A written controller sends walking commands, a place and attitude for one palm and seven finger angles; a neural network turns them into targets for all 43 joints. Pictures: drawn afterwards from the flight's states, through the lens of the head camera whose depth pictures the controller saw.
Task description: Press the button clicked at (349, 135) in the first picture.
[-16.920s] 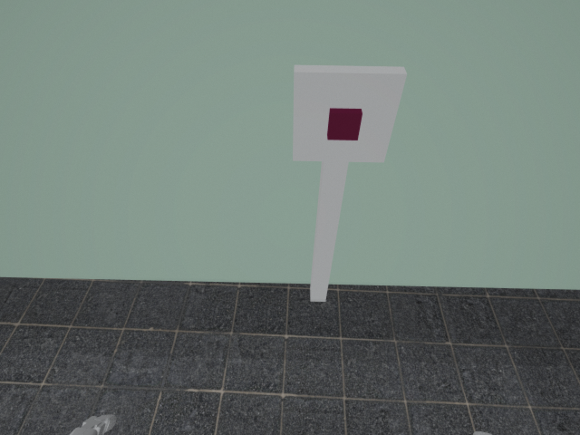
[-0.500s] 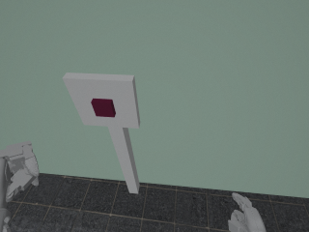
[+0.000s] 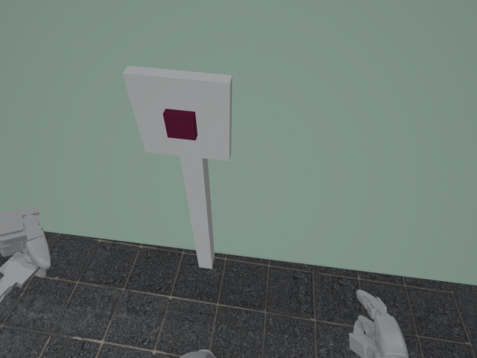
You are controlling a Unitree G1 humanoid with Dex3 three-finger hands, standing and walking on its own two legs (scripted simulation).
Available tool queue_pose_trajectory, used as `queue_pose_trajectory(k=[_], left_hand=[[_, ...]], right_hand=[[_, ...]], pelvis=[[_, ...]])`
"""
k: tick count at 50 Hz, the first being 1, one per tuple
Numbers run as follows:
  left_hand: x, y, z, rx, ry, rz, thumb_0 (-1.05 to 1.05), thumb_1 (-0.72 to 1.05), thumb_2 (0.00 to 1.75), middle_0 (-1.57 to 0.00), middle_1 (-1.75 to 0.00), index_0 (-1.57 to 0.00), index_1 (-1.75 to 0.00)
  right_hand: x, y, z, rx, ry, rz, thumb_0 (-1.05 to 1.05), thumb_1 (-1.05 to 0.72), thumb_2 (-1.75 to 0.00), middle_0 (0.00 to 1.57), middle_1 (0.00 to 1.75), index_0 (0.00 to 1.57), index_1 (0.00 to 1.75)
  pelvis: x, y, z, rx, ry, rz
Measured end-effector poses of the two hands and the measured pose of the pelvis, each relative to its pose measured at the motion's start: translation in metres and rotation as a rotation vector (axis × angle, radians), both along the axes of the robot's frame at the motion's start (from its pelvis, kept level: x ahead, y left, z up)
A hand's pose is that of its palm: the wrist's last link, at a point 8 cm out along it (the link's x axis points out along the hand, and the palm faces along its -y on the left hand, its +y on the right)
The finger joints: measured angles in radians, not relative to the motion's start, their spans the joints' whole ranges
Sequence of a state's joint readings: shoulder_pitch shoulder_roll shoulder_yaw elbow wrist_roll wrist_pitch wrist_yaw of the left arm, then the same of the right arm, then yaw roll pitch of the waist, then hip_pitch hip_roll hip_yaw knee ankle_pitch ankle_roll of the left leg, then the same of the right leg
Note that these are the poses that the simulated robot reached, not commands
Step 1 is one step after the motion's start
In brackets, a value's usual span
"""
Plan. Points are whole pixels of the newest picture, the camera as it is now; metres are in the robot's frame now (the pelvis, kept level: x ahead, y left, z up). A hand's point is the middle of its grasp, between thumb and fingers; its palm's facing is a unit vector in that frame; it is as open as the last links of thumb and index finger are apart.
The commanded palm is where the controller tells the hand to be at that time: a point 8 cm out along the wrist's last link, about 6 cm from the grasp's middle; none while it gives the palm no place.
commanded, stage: step back with the hand held close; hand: left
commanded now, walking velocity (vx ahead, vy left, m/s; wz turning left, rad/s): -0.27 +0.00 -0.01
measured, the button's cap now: (181, 123) +0.56 +0.16 +0.07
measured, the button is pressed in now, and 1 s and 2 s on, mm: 0 0 0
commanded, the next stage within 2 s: stop stepping back and stand still in 0.38 s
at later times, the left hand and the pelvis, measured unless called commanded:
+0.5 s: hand out of the picture +0.10 +0.24 +0.19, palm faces +0.30 -0.87 -0.39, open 3.1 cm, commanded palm +0.03 +0.29 +0.19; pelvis -0.12 +0.02 +0.01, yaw -3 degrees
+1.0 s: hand out of the picture +0.02 +0.23 +0.19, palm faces +0.34 -0.86 -0.39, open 3.1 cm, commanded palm -0.05 +0.28 +0.19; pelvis -0.20 +0.01 +0.01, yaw -3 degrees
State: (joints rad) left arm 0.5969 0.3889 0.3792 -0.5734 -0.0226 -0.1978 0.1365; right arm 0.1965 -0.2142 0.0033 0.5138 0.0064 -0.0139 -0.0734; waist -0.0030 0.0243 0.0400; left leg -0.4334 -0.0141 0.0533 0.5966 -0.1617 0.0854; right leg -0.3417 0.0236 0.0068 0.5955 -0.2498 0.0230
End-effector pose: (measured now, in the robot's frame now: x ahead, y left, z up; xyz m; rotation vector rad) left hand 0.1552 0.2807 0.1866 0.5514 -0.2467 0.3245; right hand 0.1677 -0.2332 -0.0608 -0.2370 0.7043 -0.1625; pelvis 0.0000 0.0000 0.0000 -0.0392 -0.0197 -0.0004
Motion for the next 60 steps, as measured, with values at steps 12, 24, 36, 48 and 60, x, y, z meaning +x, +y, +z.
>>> queue_pose_trajectory(k=[12, 24, 36, 48, 60], left_hand=[[-0.06, 0.02, 0.002, -0.055, -0.134, 0.028, 0.01, 0.89, 0.89, -1.31, -1.5, -1.31, -1.5], [-0.091, 0.011, 0.02, -0.062, -0.105, -0.112, 0.02, 0.89, 0.89, -1.31, -1.5, -1.31, -1.5], [-0.167, -0.001, 0.022, 0.017, 0.001, -0.091, 0.01, 0.88, 0.89, -1.31, -1.5, -1.31, -1.5], [-0.17, 0.006, 0.004, -0.099, -0.078, -0.036, 0.02, 0.89, 0.89, -1.31, -1.5, -1.31, -1.5], [-0.207, -0.001, 0.015, -0.017, -0.009, 0.009, 0.01, 0.89, 0.89, -1.31, -1.5, -1.31, -1.5]], right_hand=[[-0.05, 0.015, -0.008, -0.055, 0.075, 0.043, 0.01, -0.9, -0.9, 0.21, 0.3, 0.2, 0.3], [-0.125, 0.04, 0.011, 0.029, 0.021, 0.011, 0.01, -0.9, -0.9, 0.21, 0.3, 0.2, 0.3], [-0.221, -0.003, -0.008, 0.025, 0.113, -0.089, 0.01, -0.9, -0.9, 0.21, 0.3, 0.2, 0.3], [-0.245, -0.005, 0.002, -0.021, 0.007, -0.114, 0.02, -0.9, -0.9, 0.2, 0.3, 0.2, 0.3], [-0.249, 0.0, -0.011, 0.048, 0.098, -0.055, 0.01, -0.9, -0.9, 0.21, 0.3, 0.2, 0.3]], pelvis=[[-0.044, 0.017, -0.006, 0.015, 0.013, 0.042], [-0.109, 0.023, 0.013, -0.039, 0.061, -0.056], [-0.166, 0.009, 0.012, 0.034, 0.065, -0.087], [-0.194, 0.015, 0.009, 0.052, -0.001, -0.055], [-0.197, 0.005, 0.017, 0.056, 0.024, -0.053]])
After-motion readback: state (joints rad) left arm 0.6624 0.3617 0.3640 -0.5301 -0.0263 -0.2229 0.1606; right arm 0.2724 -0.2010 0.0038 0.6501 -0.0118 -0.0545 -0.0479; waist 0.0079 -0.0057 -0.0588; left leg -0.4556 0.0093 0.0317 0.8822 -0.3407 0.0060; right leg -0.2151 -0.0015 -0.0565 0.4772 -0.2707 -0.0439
